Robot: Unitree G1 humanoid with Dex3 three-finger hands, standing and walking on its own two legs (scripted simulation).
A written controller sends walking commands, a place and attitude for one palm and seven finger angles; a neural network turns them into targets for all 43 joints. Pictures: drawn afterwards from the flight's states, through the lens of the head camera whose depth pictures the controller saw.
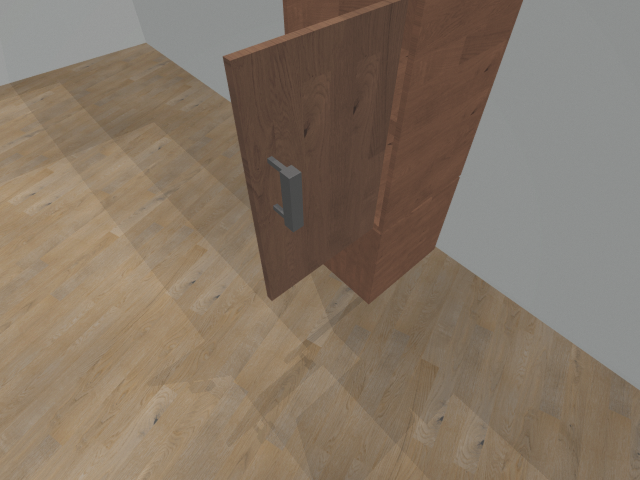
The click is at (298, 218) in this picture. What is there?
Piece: cupboard door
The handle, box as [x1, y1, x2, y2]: [267, 156, 303, 231]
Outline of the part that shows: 271,156 267,158 267,161 280,172 283,203 282,208 279,205 275,204 273,206 273,209 284,218 285,225 292,231 294,231 303,225 301,173 291,165 287,167 284,166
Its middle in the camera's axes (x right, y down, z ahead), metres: -0.07 -0.08 +0.69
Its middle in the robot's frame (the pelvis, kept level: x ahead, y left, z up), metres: +0.57 +0.10 +0.00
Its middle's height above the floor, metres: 0.78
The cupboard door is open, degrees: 90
